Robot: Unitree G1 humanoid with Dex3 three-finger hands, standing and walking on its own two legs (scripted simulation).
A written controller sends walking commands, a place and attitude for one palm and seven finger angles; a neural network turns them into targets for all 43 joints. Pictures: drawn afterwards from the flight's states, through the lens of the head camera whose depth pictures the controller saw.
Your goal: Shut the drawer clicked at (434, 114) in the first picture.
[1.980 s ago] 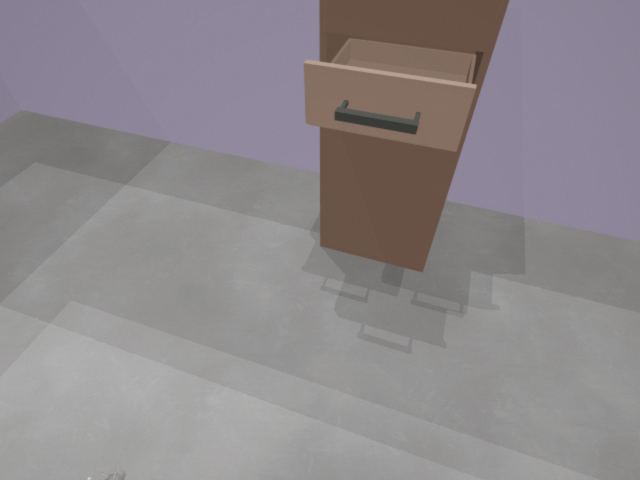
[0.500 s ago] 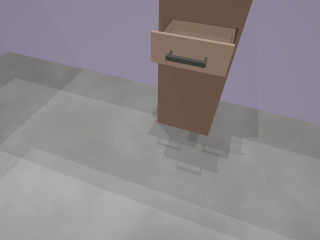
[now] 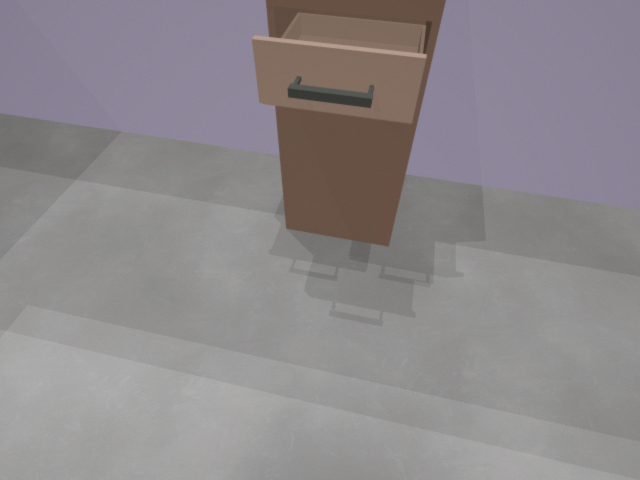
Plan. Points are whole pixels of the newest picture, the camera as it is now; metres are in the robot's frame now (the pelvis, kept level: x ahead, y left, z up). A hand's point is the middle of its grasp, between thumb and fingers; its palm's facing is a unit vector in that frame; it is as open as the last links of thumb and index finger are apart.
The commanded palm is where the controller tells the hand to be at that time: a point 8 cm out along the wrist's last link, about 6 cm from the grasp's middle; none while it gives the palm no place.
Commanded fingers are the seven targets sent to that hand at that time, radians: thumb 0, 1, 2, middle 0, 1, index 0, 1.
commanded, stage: turn to face it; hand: left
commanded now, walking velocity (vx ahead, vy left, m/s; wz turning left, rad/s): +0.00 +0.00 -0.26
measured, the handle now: (331, 90) +0.90 +0.02 +0.02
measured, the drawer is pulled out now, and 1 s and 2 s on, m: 0.19 0.19 0.19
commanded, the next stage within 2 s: take the last steps up to it in 0.18 s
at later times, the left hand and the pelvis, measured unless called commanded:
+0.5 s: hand out of the picture +0.06 +0.18 -0.16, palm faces -0.09 -0.97 -0.21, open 7.3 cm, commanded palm none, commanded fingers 0.00 0.90 0.90 -0.20 -0.30 -0.20 -0.30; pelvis +0.00 +0.00 +0.00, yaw -8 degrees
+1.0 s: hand (218, 432) +0.21 +0.17 -0.16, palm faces -0.15 -0.98 -0.16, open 7.3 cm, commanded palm none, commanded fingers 0.00 0.90 0.90 -0.20 -0.30 -0.20 -0.30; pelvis +0.15 +0.00 +0.01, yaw -11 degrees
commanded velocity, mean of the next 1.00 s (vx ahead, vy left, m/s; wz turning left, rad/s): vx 0.22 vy -0.04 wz -0.11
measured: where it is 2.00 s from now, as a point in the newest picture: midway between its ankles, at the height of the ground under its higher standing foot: (363, 396)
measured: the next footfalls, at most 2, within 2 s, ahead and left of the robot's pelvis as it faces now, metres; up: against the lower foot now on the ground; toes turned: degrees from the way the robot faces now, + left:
right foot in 0.40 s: +0.00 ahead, -0.11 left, +0.00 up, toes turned -11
left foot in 0.72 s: +0.16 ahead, +0.11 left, +0.00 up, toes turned -2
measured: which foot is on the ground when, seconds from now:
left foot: down 0.00-0.40, up 0.42-0.70, down 0.72-1.00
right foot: down 0.00-0.14, up 0.16-0.38, down 0.40-0.74, up 0.76-1.00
